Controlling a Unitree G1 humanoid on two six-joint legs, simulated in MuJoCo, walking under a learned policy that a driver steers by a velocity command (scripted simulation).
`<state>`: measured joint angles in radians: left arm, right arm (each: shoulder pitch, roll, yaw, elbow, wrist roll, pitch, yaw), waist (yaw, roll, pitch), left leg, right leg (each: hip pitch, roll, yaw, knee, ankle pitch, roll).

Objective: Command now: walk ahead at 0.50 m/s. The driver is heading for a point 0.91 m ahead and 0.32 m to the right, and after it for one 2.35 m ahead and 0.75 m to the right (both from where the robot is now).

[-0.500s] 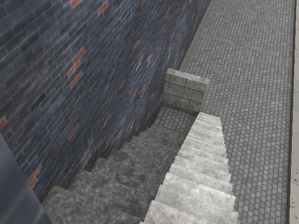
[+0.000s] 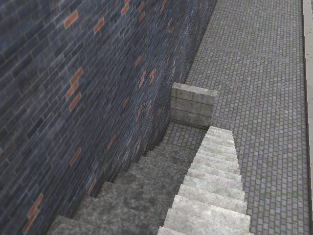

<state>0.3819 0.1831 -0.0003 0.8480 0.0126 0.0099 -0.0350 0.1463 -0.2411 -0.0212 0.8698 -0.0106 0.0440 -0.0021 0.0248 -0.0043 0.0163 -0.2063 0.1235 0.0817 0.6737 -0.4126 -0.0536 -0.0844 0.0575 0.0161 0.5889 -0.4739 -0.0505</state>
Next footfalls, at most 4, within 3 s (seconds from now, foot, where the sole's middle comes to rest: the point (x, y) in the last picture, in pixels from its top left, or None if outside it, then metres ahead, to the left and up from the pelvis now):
0.68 right None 0.15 -0.19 -0.96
1.32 left None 0.47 0.08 -1.17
1.98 right None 0.41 -0.26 -1.17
2.34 left None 0.49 -0.05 -1.17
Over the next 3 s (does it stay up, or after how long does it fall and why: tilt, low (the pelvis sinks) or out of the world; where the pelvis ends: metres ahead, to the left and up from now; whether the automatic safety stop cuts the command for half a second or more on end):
stays up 0.54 -0.34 -0.61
